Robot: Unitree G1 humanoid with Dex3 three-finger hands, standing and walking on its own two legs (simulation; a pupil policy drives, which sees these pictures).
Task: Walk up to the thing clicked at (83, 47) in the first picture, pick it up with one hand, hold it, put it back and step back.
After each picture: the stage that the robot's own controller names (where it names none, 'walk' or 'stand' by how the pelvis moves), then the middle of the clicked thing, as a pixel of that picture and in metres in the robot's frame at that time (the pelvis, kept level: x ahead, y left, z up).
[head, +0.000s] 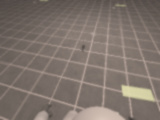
stand; (83, 47) +1.40 +0.17 -0.72
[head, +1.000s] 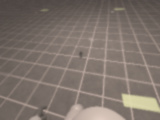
walk; (81, 54) +1.28 +0.28 -0.71
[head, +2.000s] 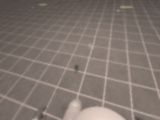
walk; (76, 68) +0.82 +0.30 -0.72
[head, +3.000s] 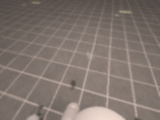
walk; (73, 83) +0.52 +0.22 -0.69
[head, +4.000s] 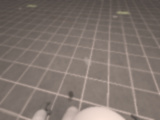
stand; (71, 94) +0.36 +0.23 -0.71
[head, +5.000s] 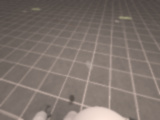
stand; (72, 98) +0.35 +0.21 -0.72
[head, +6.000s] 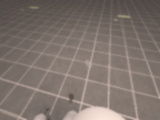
stand; (71, 96) +0.36 +0.21 -0.73
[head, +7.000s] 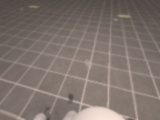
stand; (71, 97) +0.35 +0.22 -0.73
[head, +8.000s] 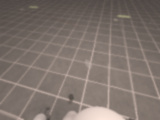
stand; (71, 97) +0.35 +0.21 -0.73
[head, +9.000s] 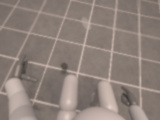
go down; (64, 66) +0.40 +0.25 -0.44
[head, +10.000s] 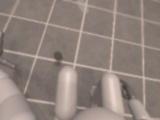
go down; (58, 56) +0.42 +0.29 -0.31
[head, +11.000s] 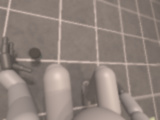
close in; (36, 54) +0.38 +0.32 -0.23
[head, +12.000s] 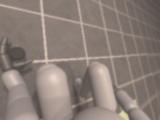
close; (18, 55) +0.38 +0.33 -0.21
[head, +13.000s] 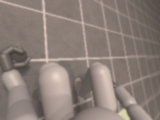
lift; (20, 56) +0.35 +0.33 -0.22
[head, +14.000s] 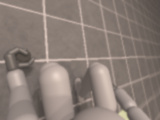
lift; (24, 58) +0.35 +0.31 -0.22
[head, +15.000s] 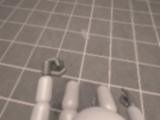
lift; (59, 68) +0.33 +0.21 +0.00
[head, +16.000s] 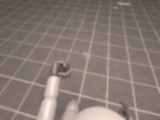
hold; (65, 71) +0.33 +0.18 +0.00
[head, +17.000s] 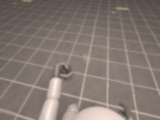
hold; (67, 73) +0.32 +0.17 +0.00
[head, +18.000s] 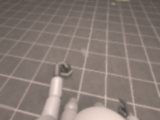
crouch; (66, 72) +0.34 +0.17 -0.04
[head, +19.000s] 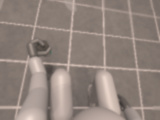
lower; (44, 49) +0.45 +0.29 -0.11
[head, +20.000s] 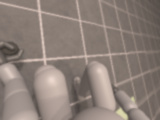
lower; (13, 52) +0.39 +0.34 -0.21
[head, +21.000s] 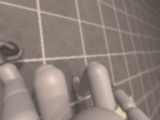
lower; (12, 52) +0.39 +0.34 -0.22
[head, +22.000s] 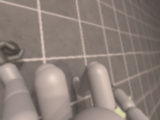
lower; (13, 52) +0.39 +0.34 -0.22
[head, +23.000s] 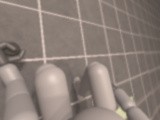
lower; (14, 52) +0.38 +0.34 -0.22
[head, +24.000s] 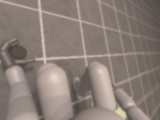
open; (19, 54) +0.37 +0.32 -0.22
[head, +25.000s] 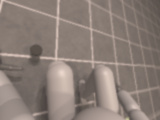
stand; (36, 52) +0.39 +0.31 -0.23
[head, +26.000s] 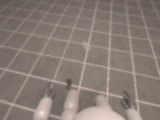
stand; (69, 82) +0.38 +0.22 -0.58
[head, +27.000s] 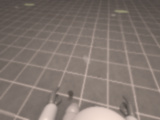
stand; (71, 94) +0.37 +0.22 -0.66
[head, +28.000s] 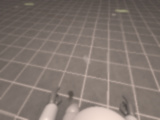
stand; (71, 94) +0.36 +0.22 -0.67
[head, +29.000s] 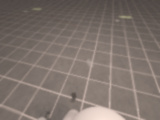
stand; (74, 95) +0.38 +0.20 -0.72
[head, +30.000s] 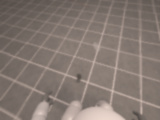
walk; (79, 77) +0.50 +0.16 -0.69
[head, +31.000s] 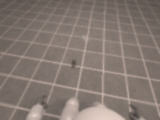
walk; (73, 63) +0.76 +0.23 -0.70
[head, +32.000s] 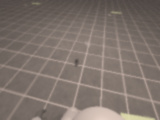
stand; (76, 62) +1.00 +0.25 -0.71
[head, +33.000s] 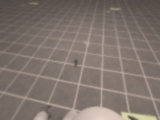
stand; (76, 62) +0.98 +0.26 -0.73
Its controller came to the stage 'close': yes
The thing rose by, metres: 0.72
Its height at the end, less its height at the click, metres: +0.00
